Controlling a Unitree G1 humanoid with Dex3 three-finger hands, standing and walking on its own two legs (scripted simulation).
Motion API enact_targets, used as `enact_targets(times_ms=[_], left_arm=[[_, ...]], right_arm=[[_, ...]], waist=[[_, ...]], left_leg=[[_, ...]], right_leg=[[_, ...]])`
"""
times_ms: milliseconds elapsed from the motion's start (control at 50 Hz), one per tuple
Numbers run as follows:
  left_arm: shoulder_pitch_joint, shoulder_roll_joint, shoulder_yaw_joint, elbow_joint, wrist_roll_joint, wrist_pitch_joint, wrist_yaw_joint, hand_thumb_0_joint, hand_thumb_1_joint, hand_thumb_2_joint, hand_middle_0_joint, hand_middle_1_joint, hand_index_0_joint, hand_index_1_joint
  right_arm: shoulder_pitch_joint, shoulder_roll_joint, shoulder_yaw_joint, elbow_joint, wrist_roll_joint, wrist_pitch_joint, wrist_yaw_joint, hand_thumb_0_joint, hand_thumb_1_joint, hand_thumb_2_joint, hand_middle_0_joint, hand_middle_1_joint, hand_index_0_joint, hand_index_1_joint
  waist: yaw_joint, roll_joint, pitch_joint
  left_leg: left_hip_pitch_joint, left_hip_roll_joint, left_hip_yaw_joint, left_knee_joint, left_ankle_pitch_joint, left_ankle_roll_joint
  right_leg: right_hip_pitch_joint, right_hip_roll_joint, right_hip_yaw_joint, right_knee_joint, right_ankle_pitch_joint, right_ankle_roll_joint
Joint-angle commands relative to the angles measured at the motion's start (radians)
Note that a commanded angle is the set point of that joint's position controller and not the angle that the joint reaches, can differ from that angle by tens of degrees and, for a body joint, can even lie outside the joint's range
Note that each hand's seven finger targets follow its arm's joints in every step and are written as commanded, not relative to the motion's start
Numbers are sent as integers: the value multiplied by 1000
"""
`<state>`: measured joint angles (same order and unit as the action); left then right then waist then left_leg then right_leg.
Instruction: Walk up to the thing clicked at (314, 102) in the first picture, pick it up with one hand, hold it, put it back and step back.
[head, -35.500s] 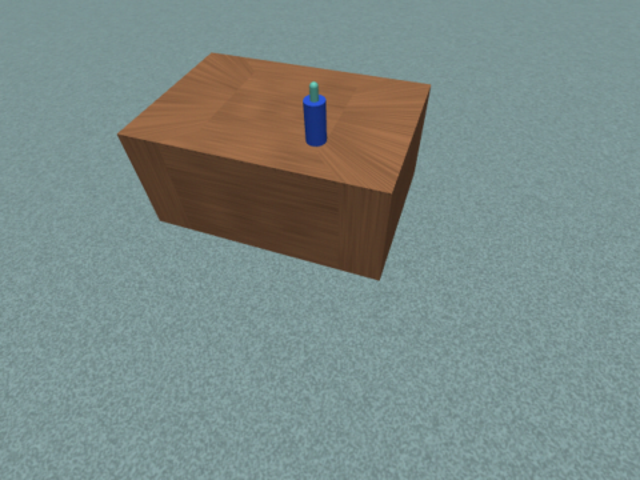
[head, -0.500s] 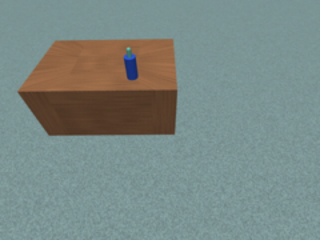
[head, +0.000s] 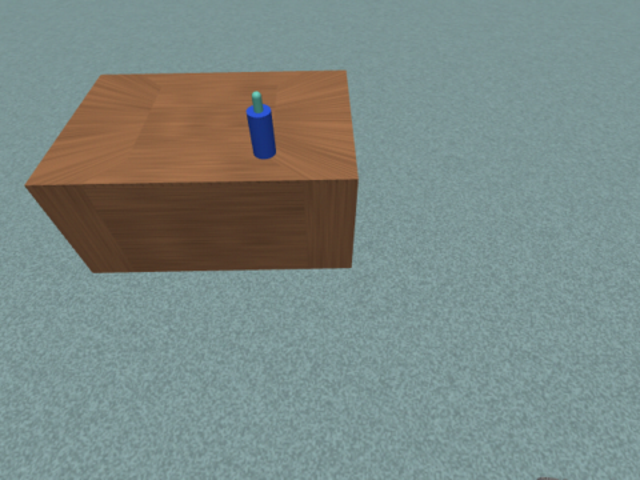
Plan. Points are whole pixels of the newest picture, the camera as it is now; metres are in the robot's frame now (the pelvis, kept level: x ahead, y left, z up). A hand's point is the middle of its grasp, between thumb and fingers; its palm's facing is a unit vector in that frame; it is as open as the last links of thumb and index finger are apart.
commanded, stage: step back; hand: left
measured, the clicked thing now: (260, 124) +1.10 +0.20 -0.21
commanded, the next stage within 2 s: stand in 0.12 s
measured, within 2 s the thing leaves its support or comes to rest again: neither
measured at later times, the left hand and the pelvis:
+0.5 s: hand out of the picture +0.10 +0.24 -0.14, palm faces -0.04 -0.94 -0.33, open 7.4 cm; pelvis +0.00 -0.01 +0.02, yaw +0 degrees
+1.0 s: hand out of the picture +0.06 +0.24 -0.14, palm faces -0.03 -0.94 -0.34, open 7.4 cm; pelvis -0.01 -0.01 +0.02, yaw +0 degrees
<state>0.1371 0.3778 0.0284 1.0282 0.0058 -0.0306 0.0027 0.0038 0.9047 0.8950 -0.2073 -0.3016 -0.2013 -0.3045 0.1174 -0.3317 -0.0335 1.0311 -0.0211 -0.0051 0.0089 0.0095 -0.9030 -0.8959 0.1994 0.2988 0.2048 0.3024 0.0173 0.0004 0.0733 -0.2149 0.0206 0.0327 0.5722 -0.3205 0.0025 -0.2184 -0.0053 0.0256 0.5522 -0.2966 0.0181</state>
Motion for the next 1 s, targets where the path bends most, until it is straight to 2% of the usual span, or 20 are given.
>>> enact_targets(times_ms=[0,80,100,120,200,300,340,380,440,460,620,640,660,700,740,760,800,860,980], left_arm=[[-48,206,40,-57,5,-17,16,0,900,900,-200,-300,-200,-300],[-53,214,39,-41,7,-21,16,0,900,900,-200,-300,-200,-300],[-68,177,14,-17,-6,-19,12,0,900,900,-200,-300,-200,-300],[-73,175,13,-20,-7,-19,11,0,900,900,-200,-300,-200,-300],[-97,181,10,-5,-7,-12,15,0,900,900,-200,-300,-200,-300],[-102,183,8,20,-2,-11,12,0,900,900,-200,-300,-200,-300],[-117,183,9,22,0,-13,12,0,900,900,-200,-300,-200,-300],[-116,182,7,31,0,-11,10,0,900,900,-200,-300,-200,-300],[-124,189,8,35,2,-14,10,0,900,900,-200,-300,-200,-300],[-122,187,8,37,1,-15,10,0,900,900,-200,-300,-200,-300],[-97,179,3,50,1,-12,6,0,900,900,-200,-300,-200,-300],[-98,189,5,49,3,-12,7,0,900,900,-200,-300,-200,-300],[-96,185,4,52,2,-10,6,0,900,900,-200,-300,-200,-300],[-92,186,3,51,3,-12,7,0,900,900,-200,-300,-200,-300],[-81,187,2,54,3,-9,5,0,900,900,-200,-300,-200,-300],[-87,192,3,52,4,-9,6,0,900,900,-200,-300,-200,-300],[-90,196,4,47,3,-9,5,0,900,900,-200,-300,-200,-300],[-64,185,2,52,0,-12,4,0,900,900,-200,-300,-200,-300],[-64,190,1,56,-2,-7,4,0,900,900,-200,-300,-200,-300]], right_arm=[[-57,-235,-53,-46,4,-25,-21,0,-900,-900,200,300,200,300],[-78,-222,-48,-28,4,-25,-17,0,-900,-900,200,300,200,300],[-64,-221,-37,-17,23,-28,-14,0,-900,-900,200,300,200,300],[-70,-224,-37,-11,22,-30,-13,0,-900,-900,200,300,200,300],[-85,-227,-34,10,17,-32,-14,0,-900,-900,200,300,200,300],[-105,-216,-26,25,18,-30,-12,0,-900,-900,200,300,200,300],[-111,-221,-27,28,15,-29,-11,0,-900,-900,200,300,200,300],[-113,-212,-24,34,16,-28,-11,0,-900,-900,200,300,200,300],[-110,-214,-24,43,15,-27,-9,0,-900,-900,200,300,200,300],[-109,-215,-24,44,13,-29,-8,0,-900,-900,200,300,200,300],[-92,-221,-19,59,12,-28,-7,0,-900,-900,200,300,200,300],[-89,-221,-21,58,11,-29,-7,0,-900,-900,200,300,200,300],[-80,-212,-17,63,12,-28,-7,0,-900,-900,200,300,200,300],[-79,-220,-20,64,12,-26,-6,0,-900,-900,200,300,200,300],[-70,-220,-19,67,10,-24,-4,0,-900,-900,200,300,200,300],[-58,-221,-19,66,9,-22,-2,0,-900,-900,200,300,200,300],[-53,-223,-20,66,9,-24,-2,0,-900,-900,200,300,200,300],[-65,-229,-20,61,11,-30,-5,0,-900,-900,200,300,200,300],[-51,-218,-10,66,13,-28,-9,0,-900,-900,200,300,200,300]], waist=[[-6,-4,-130],[-9,-34,-141],[-28,-36,-135],[-26,-41,-144],[-25,-7,-165],[-22,2,-145],[-23,10,-142],[-24,0,-124],[-28,-3,-118],[-27,9,-133],[-21,-1,-94],[-24,-8,-112],[-26,-12,-82],[-25,-15,-90],[-24,-28,-62],[-29,-26,-61],[-32,-20,-85],[-21,4,-116],[-21,-13,-94]], left_leg=[[24,117,-116,-128,297,49],[53,98,-84,-122,306,40],[90,102,-109,-174,367,33],[123,108,-108,-183,403,31],[174,120,-102,-225,499,21],[179,119,-94,-277,408,14],[162,117,-90,-288,381,12],[172,116,-91,-303,324,8],[155,114,-91,-313,281,6],[161,118,-92,-313,303,7],[136,112,-98,-331,199,5],[153,116,-97,-325,214,9],[141,111,-99,-334,184,3],[131,113,-102,-327,182,9],[126,103,-97,-324,125,7],[109,102,-98,-322,110,10],[131,109,-100,-318,144,13],[144,117,-104,-316,213,13],[137,116,-103,-319,229,7]], right_leg=[[67,-92,88,-60,324,-67],[85,-115,117,-102,376,-65],[93,-128,103,-130,459,-65],[97,-122,93,-136,485,-56],[137,-116,72,-162,488,-43],[144,-119,75,-220,398,-33],[160,-122,74,-232,393,-31],[127,-118,78,-251,328,-32],[136,-123,84,-268,310,-33],[146,-125,82,-263,322,-36],[101,-118,86,-298,218,-31],[105,-122,89,-291,234,-36],[72,-116,89,-300,184,-33],[88,-118,91,-302,187,-34],[39,-113,100,-330,72,-31],[48,-115,104,-331,51,-33],[54,-122,108,-320,101,-39],[93,-119,94,-286,234,-39],[84,-114,85,-276,228,-39]])
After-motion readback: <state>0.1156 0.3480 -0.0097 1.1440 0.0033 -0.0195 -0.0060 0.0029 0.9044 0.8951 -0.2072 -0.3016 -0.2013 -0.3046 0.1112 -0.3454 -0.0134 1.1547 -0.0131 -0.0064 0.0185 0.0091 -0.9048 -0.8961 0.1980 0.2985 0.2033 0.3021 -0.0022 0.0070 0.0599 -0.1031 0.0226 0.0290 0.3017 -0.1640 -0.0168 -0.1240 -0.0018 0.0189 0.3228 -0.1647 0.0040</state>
